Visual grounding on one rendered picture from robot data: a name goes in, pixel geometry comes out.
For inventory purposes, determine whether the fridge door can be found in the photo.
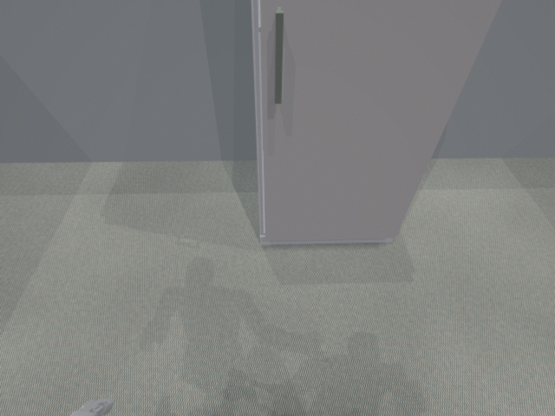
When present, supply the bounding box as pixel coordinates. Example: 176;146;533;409
260;0;502;241

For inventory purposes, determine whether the handle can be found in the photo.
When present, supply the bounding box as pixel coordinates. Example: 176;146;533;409
275;7;284;104

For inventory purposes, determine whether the robot left hand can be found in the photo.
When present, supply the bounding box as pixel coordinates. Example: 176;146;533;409
70;399;114;416

